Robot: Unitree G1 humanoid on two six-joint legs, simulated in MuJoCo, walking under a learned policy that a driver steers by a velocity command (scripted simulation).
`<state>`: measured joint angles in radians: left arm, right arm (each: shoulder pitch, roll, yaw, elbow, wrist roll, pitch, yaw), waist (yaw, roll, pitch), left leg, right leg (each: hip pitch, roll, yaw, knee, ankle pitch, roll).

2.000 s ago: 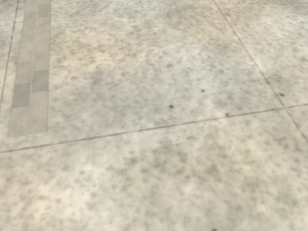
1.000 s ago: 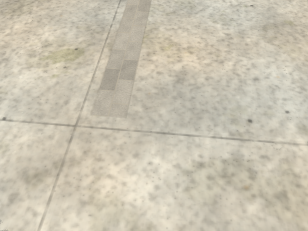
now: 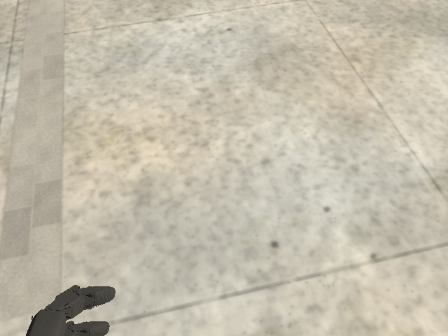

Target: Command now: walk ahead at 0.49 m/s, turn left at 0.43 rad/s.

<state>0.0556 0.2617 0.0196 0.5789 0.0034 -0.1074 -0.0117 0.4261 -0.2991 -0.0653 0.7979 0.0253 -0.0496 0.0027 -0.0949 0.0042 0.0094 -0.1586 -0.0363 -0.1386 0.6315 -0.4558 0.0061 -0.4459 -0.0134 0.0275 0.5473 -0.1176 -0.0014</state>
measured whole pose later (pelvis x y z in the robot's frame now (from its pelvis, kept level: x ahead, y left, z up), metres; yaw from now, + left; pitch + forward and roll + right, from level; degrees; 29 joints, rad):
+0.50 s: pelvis +0.25 +0.06 -0.01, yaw +18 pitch +2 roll -2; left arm 0.35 0.32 0.08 0.80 -0.01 -0.05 0.02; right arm 0.04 -0.30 -0.06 0.59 0.02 -0.02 0.05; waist 0.06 0.02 0.07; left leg -0.52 -0.01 0.04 0.63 -0.10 0.10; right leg -0.03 -0.10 -0.20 0.72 -0.52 0.06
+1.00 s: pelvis +0.41 +0.10 +0.01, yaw +11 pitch +2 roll +2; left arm 0.19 0.27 0.05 0.69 -0.01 0.00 -0.03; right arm 0.13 -0.28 -0.06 0.79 0.01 0.03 -0.03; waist -0.01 -0.01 0.03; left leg -0.14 -0.03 0.16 0.44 -0.34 0.05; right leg -0.42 -0.05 -0.03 0.63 -0.24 0.01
